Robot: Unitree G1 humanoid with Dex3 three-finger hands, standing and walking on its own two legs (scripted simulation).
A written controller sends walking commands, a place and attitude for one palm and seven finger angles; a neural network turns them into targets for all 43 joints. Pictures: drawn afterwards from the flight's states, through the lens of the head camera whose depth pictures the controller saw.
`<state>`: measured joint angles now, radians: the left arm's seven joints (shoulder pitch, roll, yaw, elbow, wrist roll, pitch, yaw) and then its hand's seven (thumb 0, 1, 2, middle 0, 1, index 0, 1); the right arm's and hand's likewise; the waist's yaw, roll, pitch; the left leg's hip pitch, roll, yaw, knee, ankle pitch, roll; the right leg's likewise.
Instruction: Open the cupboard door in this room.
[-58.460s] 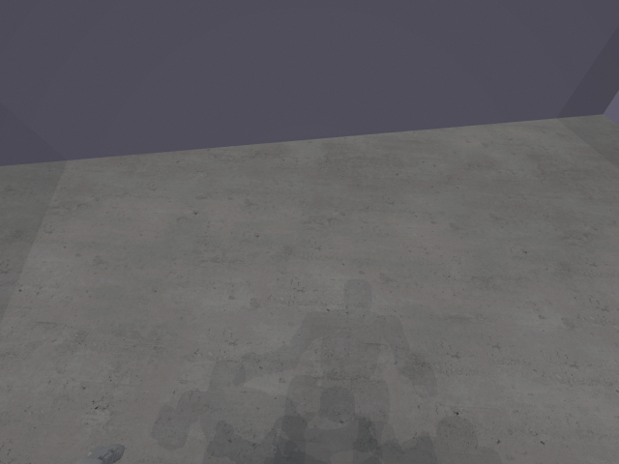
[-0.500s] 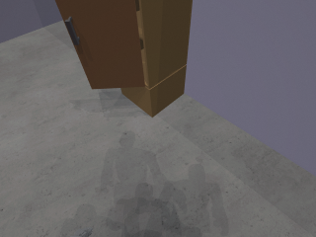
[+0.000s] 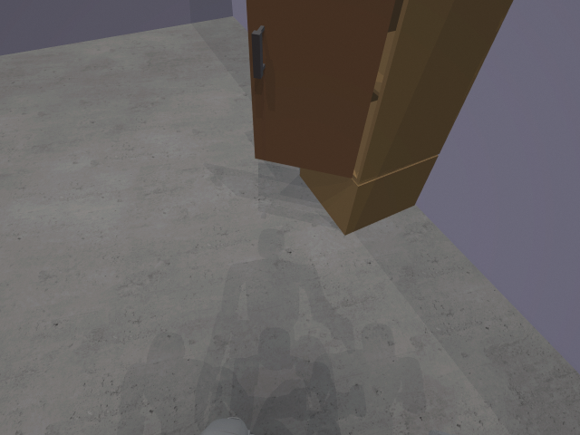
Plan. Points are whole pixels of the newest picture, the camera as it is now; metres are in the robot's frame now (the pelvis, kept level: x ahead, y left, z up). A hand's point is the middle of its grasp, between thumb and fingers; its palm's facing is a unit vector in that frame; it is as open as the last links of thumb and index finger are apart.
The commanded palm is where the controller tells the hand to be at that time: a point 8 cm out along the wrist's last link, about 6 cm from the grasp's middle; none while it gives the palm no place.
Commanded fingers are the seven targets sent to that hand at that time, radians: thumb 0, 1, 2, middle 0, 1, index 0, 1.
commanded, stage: take the last steps up to it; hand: left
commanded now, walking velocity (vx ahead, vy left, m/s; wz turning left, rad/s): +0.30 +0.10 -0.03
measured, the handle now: (259, 52) +1.02 +0.24 +0.00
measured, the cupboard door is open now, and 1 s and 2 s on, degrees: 48 48 48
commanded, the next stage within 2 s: come to a stop and stand still in 0.98 s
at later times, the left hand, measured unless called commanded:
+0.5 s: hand (195, 306) +0.33 +0.23 -0.15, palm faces -0.08 -0.98 -0.19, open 7.4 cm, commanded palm none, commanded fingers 0.00 0.90 0.90 -0.20 -0.30 -0.20 -0.30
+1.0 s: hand (186, 323) +0.30 +0.24 -0.18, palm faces +0.05 -0.99 -0.16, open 7.3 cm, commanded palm none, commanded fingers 0.00 0.90 0.90 -0.20 -0.30 -0.20 -0.30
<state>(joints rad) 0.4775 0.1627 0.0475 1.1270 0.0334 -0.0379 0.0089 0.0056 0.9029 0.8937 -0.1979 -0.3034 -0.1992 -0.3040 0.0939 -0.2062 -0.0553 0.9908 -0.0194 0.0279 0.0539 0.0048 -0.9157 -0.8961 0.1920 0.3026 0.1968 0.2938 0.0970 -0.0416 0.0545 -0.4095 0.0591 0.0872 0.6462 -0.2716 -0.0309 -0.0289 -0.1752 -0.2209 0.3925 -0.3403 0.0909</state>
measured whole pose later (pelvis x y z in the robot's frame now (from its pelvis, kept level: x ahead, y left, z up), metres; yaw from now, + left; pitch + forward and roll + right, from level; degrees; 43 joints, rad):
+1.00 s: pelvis +0.35 +0.07 -0.01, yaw -4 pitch +0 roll -1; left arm 0.39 0.17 0.05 1.13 0.02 -0.05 0.01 0.00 0.92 0.89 -0.20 -0.30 -0.20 -0.30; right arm 0.15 -0.21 -0.06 1.03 -0.02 -0.04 0.01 0.01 -0.94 -0.90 0.19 0.30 0.20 0.29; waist 0.05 -0.03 0.03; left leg -0.37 0.05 0.08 0.54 -0.19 -0.02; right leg -0.06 -0.04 -0.11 0.44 -0.37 0.02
